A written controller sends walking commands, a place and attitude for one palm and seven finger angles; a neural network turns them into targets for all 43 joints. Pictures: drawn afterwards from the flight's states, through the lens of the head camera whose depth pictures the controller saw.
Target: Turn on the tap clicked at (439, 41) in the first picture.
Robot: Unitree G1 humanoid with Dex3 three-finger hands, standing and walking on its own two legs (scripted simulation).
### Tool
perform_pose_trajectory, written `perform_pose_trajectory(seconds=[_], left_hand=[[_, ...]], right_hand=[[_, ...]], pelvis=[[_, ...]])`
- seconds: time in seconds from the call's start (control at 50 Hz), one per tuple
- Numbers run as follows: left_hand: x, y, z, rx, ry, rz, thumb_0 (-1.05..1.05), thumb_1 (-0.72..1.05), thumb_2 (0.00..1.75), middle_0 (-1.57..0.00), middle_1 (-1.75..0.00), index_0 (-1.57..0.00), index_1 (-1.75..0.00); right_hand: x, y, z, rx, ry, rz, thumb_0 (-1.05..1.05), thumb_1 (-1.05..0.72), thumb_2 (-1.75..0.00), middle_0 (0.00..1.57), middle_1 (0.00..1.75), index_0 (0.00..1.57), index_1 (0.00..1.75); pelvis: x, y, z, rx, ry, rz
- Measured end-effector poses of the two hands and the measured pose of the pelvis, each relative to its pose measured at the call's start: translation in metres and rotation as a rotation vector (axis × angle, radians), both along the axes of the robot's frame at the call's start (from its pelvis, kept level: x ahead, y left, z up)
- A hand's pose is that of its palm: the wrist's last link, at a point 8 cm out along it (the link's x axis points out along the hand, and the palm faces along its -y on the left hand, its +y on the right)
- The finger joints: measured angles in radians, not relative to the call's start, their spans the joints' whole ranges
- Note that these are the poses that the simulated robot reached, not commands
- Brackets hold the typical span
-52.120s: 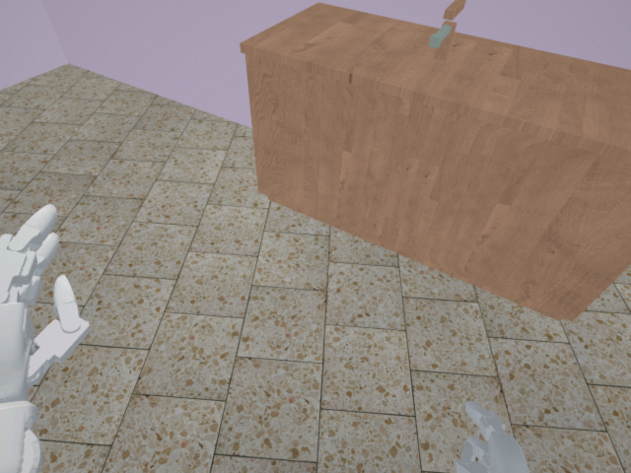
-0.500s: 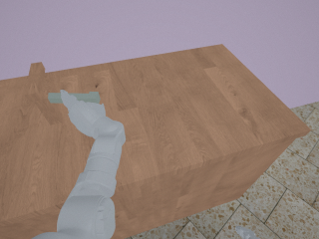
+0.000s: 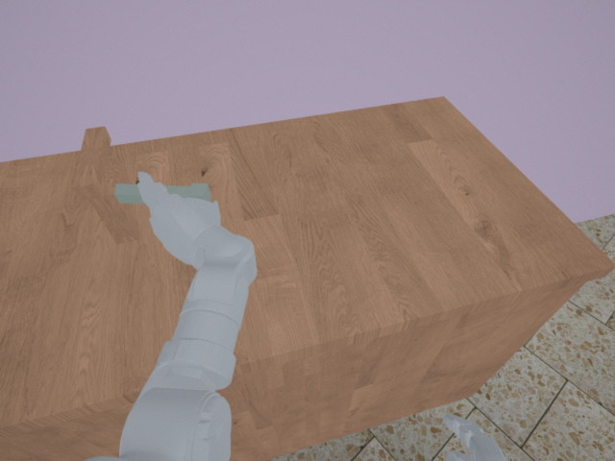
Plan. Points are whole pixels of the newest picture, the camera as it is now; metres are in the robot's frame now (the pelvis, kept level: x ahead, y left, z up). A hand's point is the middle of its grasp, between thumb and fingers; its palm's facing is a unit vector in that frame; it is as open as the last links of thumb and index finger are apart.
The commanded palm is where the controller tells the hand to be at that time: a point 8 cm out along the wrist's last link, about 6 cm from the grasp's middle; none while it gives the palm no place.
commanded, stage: lift the hand up off the lever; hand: left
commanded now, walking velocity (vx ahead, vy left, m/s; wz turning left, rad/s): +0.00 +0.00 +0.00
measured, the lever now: (199, 196) +0.46 +0.19 +0.10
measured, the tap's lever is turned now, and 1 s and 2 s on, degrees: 71 71 71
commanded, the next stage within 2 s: draw the hand back beside the body in 1.68 s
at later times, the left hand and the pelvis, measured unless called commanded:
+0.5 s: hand (211, 204) +0.41 +0.15 +0.13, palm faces +0.76 -0.64 -0.11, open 7.8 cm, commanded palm +0.35 +0.17 +0.14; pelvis -0.01 -0.01 +0.01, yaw +0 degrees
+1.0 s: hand (203, 199) +0.40 +0.15 +0.15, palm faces +0.76 -0.64 -0.10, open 7.8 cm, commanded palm +0.34 +0.17 +0.16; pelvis -0.01 -0.01 +0.01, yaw +0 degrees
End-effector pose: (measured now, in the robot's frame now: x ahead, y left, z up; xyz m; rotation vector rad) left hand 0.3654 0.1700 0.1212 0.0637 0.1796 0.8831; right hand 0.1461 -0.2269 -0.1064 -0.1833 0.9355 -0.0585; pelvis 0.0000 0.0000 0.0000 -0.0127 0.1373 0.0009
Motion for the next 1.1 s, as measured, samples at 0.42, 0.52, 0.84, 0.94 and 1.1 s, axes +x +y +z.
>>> perform_pose_trajectory(seconds=[0.42, 0.52, 0.84, 0.94, 1.1], left_hand=[[-0.012, 0.002, 0.02, 0.004, -0.016, -0.001, 0.01, 0.9, 0.9, -0.15, -0.15, -0.15, -0.15], [-0.013, -0.003, 0.021, -0.015, -0.007, -0.005, 0.01, 0.9, 0.9, -0.15, -0.15, -0.15, -0.15], [-0.019, 0.007, 0.035, -0.011, -0.037, 0.003, 0.01, 0.9, 0.9, -0.15, -0.15, -0.15, -0.15], [-0.021, 0.005, 0.034, -0.026, -0.026, -0.009, 0.01, 0.9, 0.9, -0.15, -0.15, -0.15, -0.15], [-0.017, 0.005, 0.042, -0.025, -0.035, -0.008, 0.01, 0.9, 0.9, -0.15, -0.15, -0.15, -0.15]], right_hand=[[0.0, -0.006, 0.007, -0.004, -0.026, 0.0, 0.01, -0.9, -0.9, 0.2, 0.3, 0.2, 0.3], [-0.002, -0.006, 0.008, 0.0, -0.028, -0.008, 0.01, -0.9, -0.9, 0.2, 0.3, 0.2, 0.3], [0.003, -0.009, 0.013, -0.003, -0.048, -0.013, 0.01, -0.9, -0.9, 0.2, 0.3, 0.2, 0.3], [0.011, -0.006, 0.018, -0.005, -0.067, -0.005, 0.01, -0.9, -0.9, 0.2, 0.3, 0.2, 0.3], [0.024, 0.001, 0.023, 0.006, -0.101, 0.009, 0.01, -0.9, -0.9, 0.2, 0.3, 0.2, 0.3]], pelvis=[[-0.008, -0.006, 0.005, 0.004, -0.036, 0.007], [-0.009, -0.007, 0.006, 0.006, -0.041, 0.003], [-0.007, -0.008, 0.01, 0.008, -0.066, -0.001], [-0.007, -0.007, 0.011, 0.008, -0.077, 0.001], [-0.006, -0.006, 0.012, 0.009, -0.077, -0.003]])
